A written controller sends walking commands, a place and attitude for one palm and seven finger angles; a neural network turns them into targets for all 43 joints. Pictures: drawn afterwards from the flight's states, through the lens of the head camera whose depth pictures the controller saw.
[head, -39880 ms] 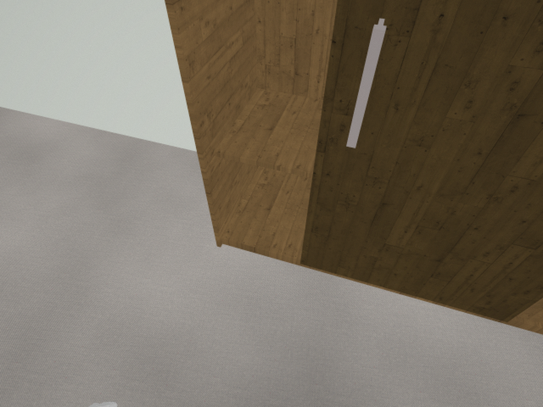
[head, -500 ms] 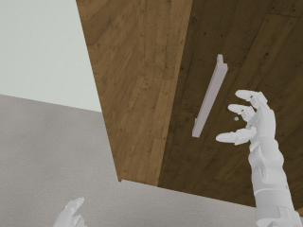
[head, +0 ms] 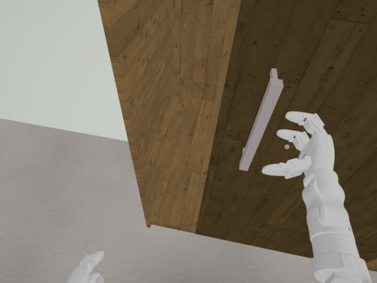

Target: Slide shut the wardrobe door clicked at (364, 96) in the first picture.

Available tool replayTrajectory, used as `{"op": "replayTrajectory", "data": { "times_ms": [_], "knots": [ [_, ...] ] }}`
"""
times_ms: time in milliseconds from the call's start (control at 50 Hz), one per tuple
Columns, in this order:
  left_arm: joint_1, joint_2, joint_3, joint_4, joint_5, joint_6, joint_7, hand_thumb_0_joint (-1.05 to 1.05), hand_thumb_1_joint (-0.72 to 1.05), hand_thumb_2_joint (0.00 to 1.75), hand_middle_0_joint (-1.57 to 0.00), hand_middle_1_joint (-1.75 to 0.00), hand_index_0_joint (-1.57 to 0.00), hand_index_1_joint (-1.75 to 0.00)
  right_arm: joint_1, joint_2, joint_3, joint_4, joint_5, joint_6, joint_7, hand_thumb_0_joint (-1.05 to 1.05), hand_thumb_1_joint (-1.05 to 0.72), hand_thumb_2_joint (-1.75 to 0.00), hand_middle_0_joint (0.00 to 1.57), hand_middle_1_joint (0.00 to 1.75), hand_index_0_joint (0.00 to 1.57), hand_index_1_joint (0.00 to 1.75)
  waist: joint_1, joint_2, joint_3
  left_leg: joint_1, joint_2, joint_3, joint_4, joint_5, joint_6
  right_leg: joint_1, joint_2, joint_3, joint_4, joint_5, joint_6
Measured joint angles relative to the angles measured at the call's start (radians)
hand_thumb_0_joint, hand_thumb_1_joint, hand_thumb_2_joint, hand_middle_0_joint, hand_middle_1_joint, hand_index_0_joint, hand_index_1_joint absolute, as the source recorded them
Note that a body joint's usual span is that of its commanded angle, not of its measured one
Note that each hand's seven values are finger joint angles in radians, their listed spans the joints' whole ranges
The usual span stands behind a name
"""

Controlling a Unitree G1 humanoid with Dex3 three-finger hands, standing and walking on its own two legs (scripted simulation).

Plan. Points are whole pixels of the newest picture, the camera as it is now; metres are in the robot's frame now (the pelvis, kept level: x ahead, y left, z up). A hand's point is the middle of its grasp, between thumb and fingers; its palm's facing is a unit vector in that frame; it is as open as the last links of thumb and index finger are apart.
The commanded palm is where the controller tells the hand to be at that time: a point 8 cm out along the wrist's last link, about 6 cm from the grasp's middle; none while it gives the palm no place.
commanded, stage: feel for the door with the fingertips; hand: right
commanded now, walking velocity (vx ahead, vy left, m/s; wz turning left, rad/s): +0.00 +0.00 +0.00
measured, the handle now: (256, 126) +0.45 -0.11 +0.12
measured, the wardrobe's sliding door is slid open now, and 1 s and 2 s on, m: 0.24 0.24 0.24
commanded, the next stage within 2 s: slide the fingers in behind the handle in 0.48 s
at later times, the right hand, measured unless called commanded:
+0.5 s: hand (274, 139) +0.40 -0.14 +0.12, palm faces +0.12 +0.99 +0.00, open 14.0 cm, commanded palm +0.37 -0.20 +0.12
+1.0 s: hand (272, 143) +0.39 -0.14 +0.12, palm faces +0.10 +1.00 +0.01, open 14.0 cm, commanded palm +0.35 -0.19 +0.12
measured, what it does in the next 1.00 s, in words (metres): stands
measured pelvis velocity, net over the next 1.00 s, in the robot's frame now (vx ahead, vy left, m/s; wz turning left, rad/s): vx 0.00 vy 0.00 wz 0.01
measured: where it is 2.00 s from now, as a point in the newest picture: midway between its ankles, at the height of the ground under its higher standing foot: outside the picture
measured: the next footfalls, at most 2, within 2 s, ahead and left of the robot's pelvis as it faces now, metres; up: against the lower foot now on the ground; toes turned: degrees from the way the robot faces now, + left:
none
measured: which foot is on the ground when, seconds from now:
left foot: down 0.00-1.00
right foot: down 0.00-1.00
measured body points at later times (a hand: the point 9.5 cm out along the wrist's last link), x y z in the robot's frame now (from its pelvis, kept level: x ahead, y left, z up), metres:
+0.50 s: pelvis +0.00 +0.01 +0.00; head +0.01 +0.02 +0.45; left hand +0.12 +0.25 -0.11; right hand +0.39 -0.20 +0.13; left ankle -0.04 +0.12 -0.73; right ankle +0.03 -0.13 -0.73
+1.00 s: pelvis +0.00 +0.00 +0.00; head +0.01 +0.01 +0.45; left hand +0.13 +0.24 -0.11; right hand +0.37 -0.19 +0.13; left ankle -0.04 +0.12 -0.73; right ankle +0.03 -0.13 -0.73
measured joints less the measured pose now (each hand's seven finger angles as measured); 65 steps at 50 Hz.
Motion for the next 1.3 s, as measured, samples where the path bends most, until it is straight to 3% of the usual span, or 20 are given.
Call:
{"op": "replayTrajectory", "data": {
  "times_ms": [220, 360, 660, 880, 1020, 1300],
  "knots": [
    [-0.004, -0.001, 0.008, 0.012, 0.007, -0.01, -0.008, 0.02, 0.91, 0.9, -0.2, -0.3, -0.2, -0.3, -0.021, 0.047, 0.043, -0.001, -0.021, -0.025, -0.054, -0.01, 0.5, -0.3, 0.3, 1.2, 0.3, 1.2, 0.005, 0.001, 0.004, -0.011, -0.002, -0.002, 0.009, -0.001, 0.003, -0.005, -0.002, -0.001, 0.0, 0.003, 0.003],
    [-0.012, -0.008, 0.004, 0.005, 0.013, -0.001, -0.009, 0.02, 0.91, 0.9, -0.2, -0.3, -0.2, -0.3, -0.042, 0.051, 0.032, 0.029, -0.031, -0.02, -0.077, -0.01, 0.5, -0.3, 0.3, 1.2, 0.3, 1.2, 0.012, 0.003, 0.004, -0.011, -0.005, -0.009, 0.008, -0.001, 0.006, 0.001, -0.006, -0.007, -0.008, 0.005, 0.006],
    [-0.002, 0.003, 0.012, 0.014, 0.009, 0.018, -0.007, 0.02, 0.91, 0.9, -0.2, -0.3, -0.2, -0.3, -0.082, 0.021, 0.01, 0.083, -0.02, -0.044, -0.032, -0.01, 0.5, -0.3, 0.36, 1.24, 0.33, 1.22, 0.006, 0.005, 0.003, -0.019, -0.007, 0.001, 0.007, -0.005, 0.008, -0.016, -0.006, 0.004, 0.002, -0.001, 0.008],
    [0.003, -0.003, 0.013, -0.005, 0.009, 0.016, -0.018, 0.02, 0.91, 0.9, -0.2, -0.3, -0.2, -0.3, -0.025, 0.038, 0.019, 0.026, -0.023, -0.032, -0.05, -0.01, 0.5, -0.3, 0.32, 1.22, 0.31, 1.21, 0.009, 0.006, -0.006, -0.014, -0.005, -0.009, 0.006, -0.005, 0.003, -0.008, -0.005, -0.007, 0.003, -0.007, 0.003],
    [-0.004, -0.01, 0.014, -0.009, 0.009, 0.003, -0.021, 0.02, 0.91, 0.9, -0.2, -0.3, -0.2, -0.3, 0.019, 0.07, 0.062, -0.056, -0.026, -0.023, -0.075, -0.02, 0.5, -0.3, 0.31, 1.21, 0.3, 1.21, -0.002, 0.001, -0.005, -0.003, -0.001, -0.009, 0.005, -0.007, 0.0, 0.0, -0.001, -0.007, 0.006, -0.01, 0.0],
    [-0.035, -0.02, 0.002, -0.019, 0.013, 0.007, -0.018, 0.02, 0.91, 0.9, -0.2, -0.3, -0.2, -0.3, 0.01, 0.086, 0.09, -0.073, -0.038, 0.012, -0.11, -0.01, 0.5, -0.3, 0.3, 1.2, 0.3, 1.2, -0.008, 0.006, -0.003, 0.009, -0.001, -0.006, 0.002, -0.003, 0.001, 0.013, -0.001, -0.004, -0.001, -0.003, 0.002]
  ]
}}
